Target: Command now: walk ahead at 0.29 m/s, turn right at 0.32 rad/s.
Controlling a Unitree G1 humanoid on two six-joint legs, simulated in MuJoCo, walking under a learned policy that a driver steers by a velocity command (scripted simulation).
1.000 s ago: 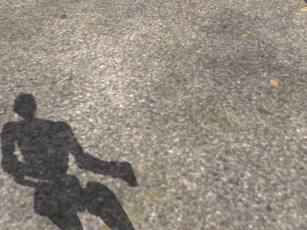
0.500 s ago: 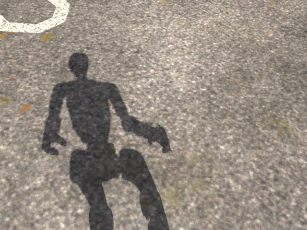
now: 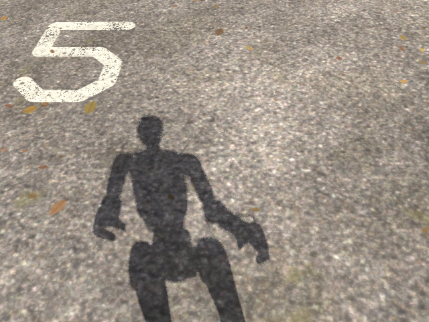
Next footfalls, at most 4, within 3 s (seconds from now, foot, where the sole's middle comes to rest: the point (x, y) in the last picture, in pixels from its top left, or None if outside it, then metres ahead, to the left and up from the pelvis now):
0.40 left None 0.28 0.06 -0.77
0.80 right None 0.17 -0.16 -0.77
1.26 left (235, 308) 0.57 -0.02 -0.77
1.72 right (290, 228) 0.85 -0.24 -0.77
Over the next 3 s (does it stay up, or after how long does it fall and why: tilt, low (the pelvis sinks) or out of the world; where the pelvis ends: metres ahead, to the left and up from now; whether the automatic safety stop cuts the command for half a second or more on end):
stays up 1.32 -0.17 0.01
